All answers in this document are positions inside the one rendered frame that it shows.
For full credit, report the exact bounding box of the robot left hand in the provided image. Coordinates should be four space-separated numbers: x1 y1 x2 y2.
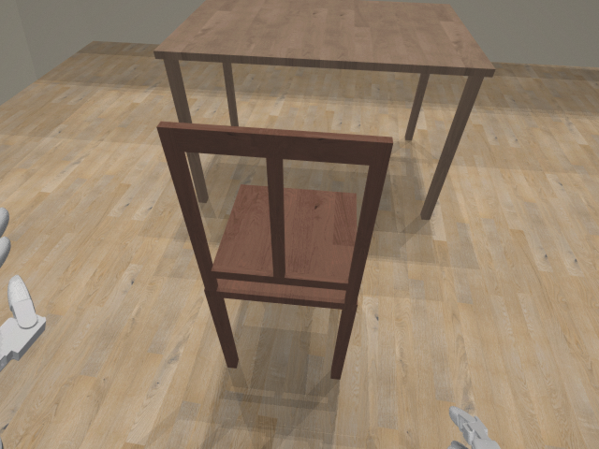
0 208 46 372

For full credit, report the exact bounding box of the chair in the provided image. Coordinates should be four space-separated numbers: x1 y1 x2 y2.
156 122 393 380

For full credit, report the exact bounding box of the table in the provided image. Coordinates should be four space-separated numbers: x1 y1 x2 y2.
153 0 495 220

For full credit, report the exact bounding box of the robot right hand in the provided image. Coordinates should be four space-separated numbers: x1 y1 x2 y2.
447 406 501 449

